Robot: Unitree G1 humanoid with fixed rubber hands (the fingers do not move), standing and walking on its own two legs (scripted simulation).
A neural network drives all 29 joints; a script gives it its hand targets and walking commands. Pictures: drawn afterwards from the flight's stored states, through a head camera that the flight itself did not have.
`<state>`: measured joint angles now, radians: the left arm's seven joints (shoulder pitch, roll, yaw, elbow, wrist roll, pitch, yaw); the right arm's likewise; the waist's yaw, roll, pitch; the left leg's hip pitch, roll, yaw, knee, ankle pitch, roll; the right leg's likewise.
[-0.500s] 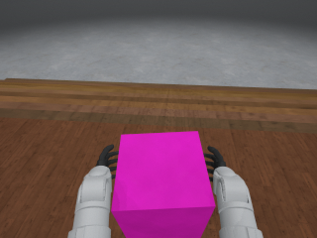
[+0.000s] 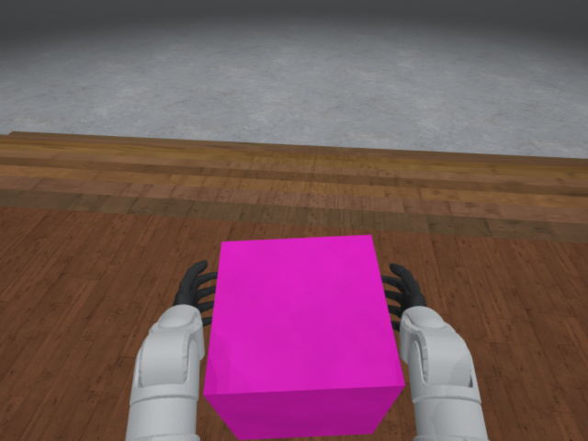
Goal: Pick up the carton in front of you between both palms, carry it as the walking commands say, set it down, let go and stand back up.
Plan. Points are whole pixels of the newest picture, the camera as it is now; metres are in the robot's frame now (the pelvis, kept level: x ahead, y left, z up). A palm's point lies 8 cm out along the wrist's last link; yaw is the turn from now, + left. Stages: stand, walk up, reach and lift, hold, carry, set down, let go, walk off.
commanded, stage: carry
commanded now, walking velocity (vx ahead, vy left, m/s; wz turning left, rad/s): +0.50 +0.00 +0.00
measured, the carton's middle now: (301, 343) +0.29 +0.00 -0.01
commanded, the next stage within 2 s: none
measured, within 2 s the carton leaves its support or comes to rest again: neither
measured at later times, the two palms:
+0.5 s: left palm (200, 221) +0.46 +0.17 +0.07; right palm (376, 215) +0.48 -0.13 +0.07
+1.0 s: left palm (218, 124) +0.79 +0.19 +0.08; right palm (347, 127) +0.78 -0.11 +0.08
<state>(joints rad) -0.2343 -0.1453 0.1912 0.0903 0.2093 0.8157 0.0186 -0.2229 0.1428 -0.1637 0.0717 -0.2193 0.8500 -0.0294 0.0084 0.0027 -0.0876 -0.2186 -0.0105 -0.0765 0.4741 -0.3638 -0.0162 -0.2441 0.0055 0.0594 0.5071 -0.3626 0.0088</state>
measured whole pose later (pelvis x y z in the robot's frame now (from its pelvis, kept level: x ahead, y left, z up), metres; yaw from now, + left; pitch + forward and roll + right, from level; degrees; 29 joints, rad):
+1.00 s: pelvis +0.52 +0.05 +0.01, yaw -1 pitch +5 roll -2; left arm -0.12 -0.13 0.08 -0.38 0.13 1.17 0.08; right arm -0.11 0.13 -0.09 -0.38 -0.10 1.19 -0.10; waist -0.02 0.03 -0.05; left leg -0.07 0.02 0.20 0.26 -0.28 0.05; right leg -0.59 -0.08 -0.15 0.65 -0.14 0.00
